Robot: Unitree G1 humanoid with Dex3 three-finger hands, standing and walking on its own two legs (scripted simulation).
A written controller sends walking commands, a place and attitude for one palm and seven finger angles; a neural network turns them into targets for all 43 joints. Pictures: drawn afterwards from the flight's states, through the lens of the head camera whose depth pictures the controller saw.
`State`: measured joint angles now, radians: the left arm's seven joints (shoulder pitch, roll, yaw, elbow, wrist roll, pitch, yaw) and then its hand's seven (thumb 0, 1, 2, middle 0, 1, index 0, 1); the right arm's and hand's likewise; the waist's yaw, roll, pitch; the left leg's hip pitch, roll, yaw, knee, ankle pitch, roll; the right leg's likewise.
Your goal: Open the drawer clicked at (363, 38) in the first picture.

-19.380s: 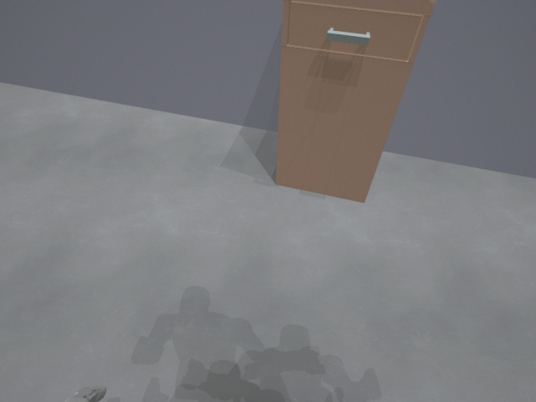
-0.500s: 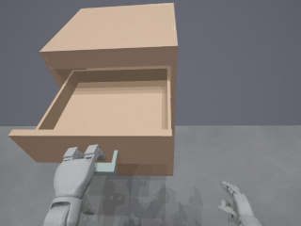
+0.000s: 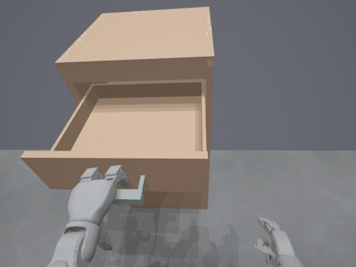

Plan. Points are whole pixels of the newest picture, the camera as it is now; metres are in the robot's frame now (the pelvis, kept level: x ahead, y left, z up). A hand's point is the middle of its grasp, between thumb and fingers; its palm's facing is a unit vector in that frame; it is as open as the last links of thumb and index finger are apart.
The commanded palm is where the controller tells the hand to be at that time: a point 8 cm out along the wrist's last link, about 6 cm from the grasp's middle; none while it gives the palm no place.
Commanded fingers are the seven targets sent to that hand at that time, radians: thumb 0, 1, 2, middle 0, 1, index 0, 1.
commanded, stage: lift the hand off the handle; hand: left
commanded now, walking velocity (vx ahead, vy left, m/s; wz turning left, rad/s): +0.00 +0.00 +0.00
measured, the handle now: (114, 187) +0.27 +0.19 +0.05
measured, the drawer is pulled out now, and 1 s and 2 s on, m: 0.30 0.30 0.30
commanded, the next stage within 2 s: draw the hand back to the body in 1.06 s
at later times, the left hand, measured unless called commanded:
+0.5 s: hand (95, 187) +0.22 +0.20 +0.12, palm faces +0.13 -0.16 -0.98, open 13.7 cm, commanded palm +0.19 +0.19 +0.19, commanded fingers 0.00 -0.50 0.30 -0.30 -1.20 -0.30 -1.20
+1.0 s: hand (90, 159) +0.24 +0.19 +0.19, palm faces +0.21 -0.13 -0.97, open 13.8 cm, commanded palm +0.19 +0.19 +0.25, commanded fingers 0.00 -0.50 0.30 -0.30 -1.20 -0.30 -1.20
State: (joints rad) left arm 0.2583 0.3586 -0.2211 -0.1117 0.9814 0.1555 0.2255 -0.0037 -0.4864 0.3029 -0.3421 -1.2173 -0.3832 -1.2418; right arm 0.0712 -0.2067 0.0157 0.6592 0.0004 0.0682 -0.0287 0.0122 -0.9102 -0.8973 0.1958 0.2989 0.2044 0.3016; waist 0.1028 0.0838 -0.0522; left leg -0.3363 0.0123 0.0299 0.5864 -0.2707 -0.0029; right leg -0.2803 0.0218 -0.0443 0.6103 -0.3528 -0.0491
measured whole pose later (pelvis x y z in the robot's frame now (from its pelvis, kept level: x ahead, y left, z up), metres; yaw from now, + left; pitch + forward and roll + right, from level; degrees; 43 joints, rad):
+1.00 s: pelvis -0.01 +0.00 +0.01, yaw +0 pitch -4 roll +1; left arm 0.06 0.48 -0.15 -0.44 0.85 0.28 -0.07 0.00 -0.49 0.30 -0.32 -1.20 -0.32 -1.20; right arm 0.00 -0.26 0.05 0.65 0.04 0.11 0.04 0.01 -0.91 -0.90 0.19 0.30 0.20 0.30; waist 0.12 0.15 -0.02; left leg -0.15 0.01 0.03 0.40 -0.18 0.00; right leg -0.10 0.02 -0.05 0.43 -0.26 -0.04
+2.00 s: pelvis +0.01 +0.00 +0.01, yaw +0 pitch -5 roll +0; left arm 0.37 0.32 0.24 -0.61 -0.05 -0.12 0.08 -0.01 -0.34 0.37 -0.31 -1.10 -0.31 -1.10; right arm 0.15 -0.19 0.06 0.62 0.00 -0.11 -0.06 0.01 -0.91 -0.90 0.20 0.30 0.21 0.30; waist 0.08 0.05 0.04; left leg -0.14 0.02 0.02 0.44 -0.22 0.00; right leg -0.05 0.04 -0.05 0.40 -0.27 -0.04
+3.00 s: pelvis +0.02 +0.01 +0.01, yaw +0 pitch +0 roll -1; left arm 0.48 0.40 0.43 -0.59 -0.08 -0.18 0.09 0.01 0.89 0.90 -0.22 -0.31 -0.21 -0.30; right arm 0.17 -0.23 0.02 0.59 0.02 -0.06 -0.05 0.01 -0.91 -0.90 0.20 0.30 0.21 0.30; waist 0.04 0.07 -0.01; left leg -0.23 0.03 0.01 0.48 -0.24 0.00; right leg -0.13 0.05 -0.05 0.40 -0.27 -0.04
